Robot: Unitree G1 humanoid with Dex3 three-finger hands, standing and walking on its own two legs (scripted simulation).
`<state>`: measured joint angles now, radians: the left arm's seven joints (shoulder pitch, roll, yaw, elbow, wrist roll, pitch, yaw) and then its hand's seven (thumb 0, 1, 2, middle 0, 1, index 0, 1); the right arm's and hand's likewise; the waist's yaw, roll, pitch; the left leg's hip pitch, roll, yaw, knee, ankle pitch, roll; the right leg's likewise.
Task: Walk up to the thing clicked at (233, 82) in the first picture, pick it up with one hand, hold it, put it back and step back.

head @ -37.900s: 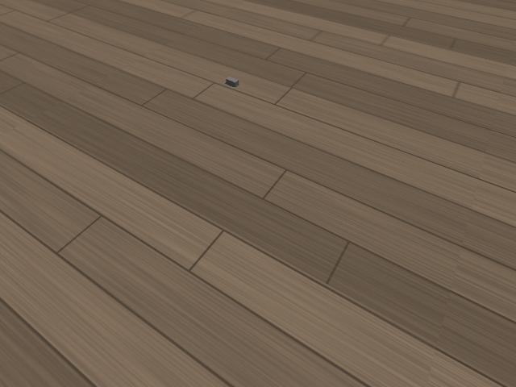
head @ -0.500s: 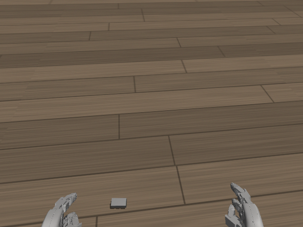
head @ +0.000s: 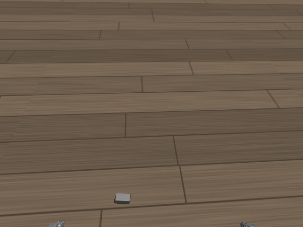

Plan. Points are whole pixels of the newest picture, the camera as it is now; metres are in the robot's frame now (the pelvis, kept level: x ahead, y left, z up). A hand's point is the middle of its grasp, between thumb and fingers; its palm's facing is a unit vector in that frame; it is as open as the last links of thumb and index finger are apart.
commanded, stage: stand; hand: left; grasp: from above
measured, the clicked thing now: (123, 198) +0.41 +0.16 -0.74
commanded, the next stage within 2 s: none
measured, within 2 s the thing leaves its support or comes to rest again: neither
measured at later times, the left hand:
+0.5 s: hand out of the picture +0.03 +0.24 -0.14, palm faces +0.05 -0.95 -0.32, open 7.4 cm
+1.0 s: hand out of the picture +0.06 +0.23 -0.14, palm faces +0.03 -0.95 -0.31, open 7.4 cm
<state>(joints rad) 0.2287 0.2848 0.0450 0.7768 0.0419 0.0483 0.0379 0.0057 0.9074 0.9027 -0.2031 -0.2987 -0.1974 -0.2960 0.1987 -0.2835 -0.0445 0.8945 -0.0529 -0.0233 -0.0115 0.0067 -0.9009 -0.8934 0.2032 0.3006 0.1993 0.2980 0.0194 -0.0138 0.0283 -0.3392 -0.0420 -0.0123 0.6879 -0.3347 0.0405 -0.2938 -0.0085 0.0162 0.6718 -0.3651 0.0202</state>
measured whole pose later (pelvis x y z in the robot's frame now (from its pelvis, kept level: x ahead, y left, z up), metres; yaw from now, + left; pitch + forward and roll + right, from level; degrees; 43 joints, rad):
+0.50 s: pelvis -0.01 +0.01 +0.02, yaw +1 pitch -4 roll +0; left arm 0.19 0.28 0.03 1.10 0.03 0.01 0.03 0.00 0.91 0.90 -0.20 -0.30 -0.20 -0.30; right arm 0.15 -0.28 -0.05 1.10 -0.03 0.00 -0.02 0.00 -0.90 -0.89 0.20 0.30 0.20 0.30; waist 0.02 0.00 0.07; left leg -0.13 -0.06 -0.02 0.37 -0.17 0.05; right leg -0.09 -0.03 0.01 0.37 -0.21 0.04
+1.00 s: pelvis +0.00 -0.01 +0.03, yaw +1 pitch -4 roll +0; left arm 0.14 0.29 0.02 1.14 0.02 0.00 0.02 0.00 0.91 0.90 -0.20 -0.30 -0.20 -0.30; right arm 0.13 -0.31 -0.03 1.14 -0.02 0.00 -0.01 0.00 -0.90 -0.89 0.20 0.30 0.20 0.30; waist 0.00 0.00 0.07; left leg -0.11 -0.04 -0.03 0.34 -0.16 0.03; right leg -0.06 -0.01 0.00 0.32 -0.19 0.02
